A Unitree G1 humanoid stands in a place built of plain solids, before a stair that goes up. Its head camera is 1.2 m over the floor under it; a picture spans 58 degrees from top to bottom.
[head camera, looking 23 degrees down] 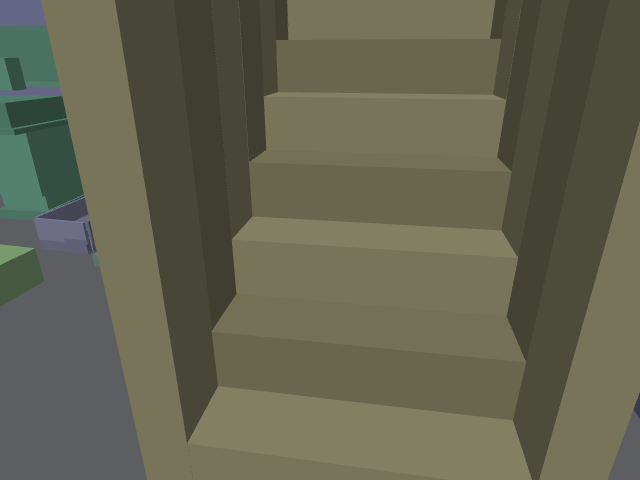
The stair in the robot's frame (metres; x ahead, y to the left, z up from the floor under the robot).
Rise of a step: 0.21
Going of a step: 0.23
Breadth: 0.95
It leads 9 degrees to the right of straight ahead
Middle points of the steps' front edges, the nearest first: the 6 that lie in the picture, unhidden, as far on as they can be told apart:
0.81 -0.08 0.21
1.04 -0.12 0.42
1.27 -0.15 0.63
1.50 -0.19 0.84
1.73 -0.23 1.05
1.95 -0.26 1.27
